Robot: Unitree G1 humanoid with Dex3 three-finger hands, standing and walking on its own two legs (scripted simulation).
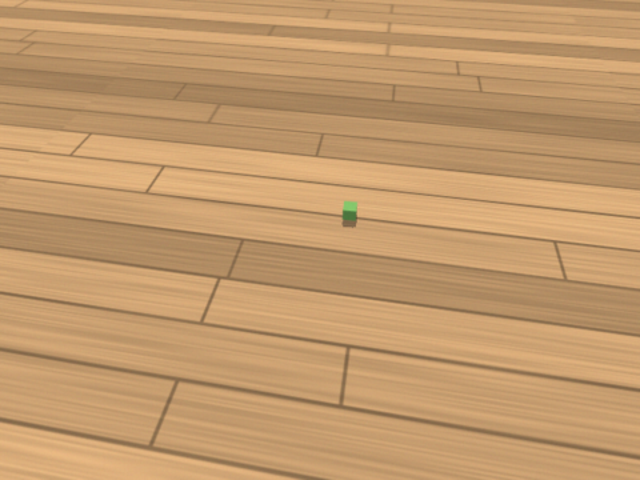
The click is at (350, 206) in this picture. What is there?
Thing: cube
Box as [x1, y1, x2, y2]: [342, 201, 356, 220]
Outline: 344,201 342,219 355,220 356,202
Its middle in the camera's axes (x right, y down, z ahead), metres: +0.11 -0.11 +1.71
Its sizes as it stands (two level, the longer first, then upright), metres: 0.059 0.059 0.059
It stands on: the floor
